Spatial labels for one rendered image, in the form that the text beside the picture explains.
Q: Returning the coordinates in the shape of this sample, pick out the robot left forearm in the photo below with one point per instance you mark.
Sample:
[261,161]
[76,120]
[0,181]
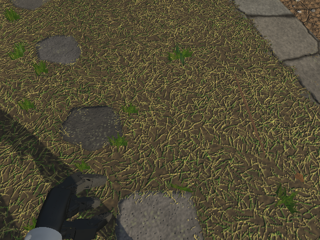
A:
[43,233]

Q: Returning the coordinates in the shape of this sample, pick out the robot left hand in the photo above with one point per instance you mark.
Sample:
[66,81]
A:
[62,203]

